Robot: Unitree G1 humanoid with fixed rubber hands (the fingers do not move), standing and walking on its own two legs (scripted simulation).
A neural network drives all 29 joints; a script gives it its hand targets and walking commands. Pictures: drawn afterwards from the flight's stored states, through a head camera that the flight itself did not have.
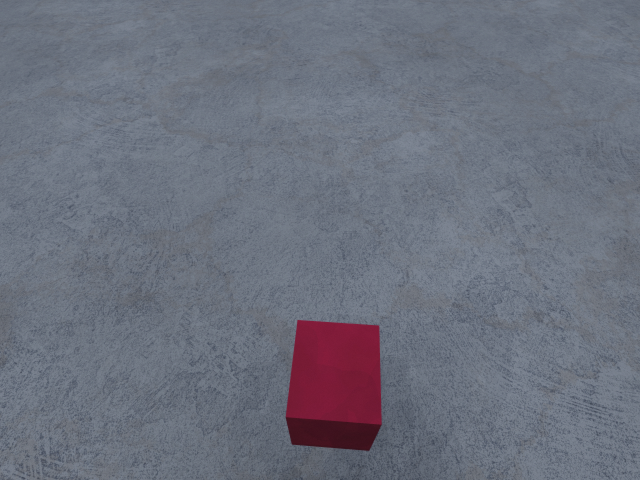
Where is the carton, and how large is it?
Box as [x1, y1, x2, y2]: [286, 320, 381, 450]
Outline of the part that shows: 297,320 286,410 286,420 292,444 368,450 381,424 378,325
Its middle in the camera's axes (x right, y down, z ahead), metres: +0.04 +0.41 +1.10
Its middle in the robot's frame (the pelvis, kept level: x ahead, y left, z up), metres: +0.44 -0.01 -0.64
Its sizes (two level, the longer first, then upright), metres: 0.254 0.225 0.284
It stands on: the floor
